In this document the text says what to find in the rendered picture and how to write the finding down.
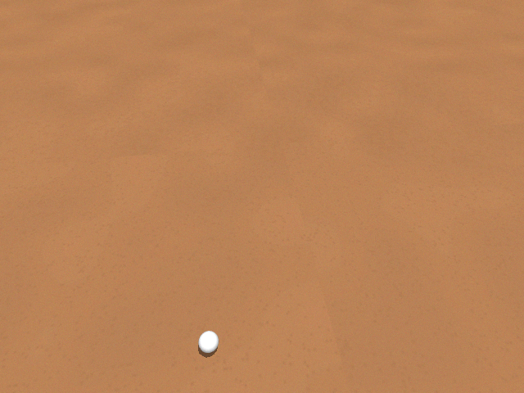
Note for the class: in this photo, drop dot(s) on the ball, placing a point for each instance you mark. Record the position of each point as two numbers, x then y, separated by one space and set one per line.
208 341

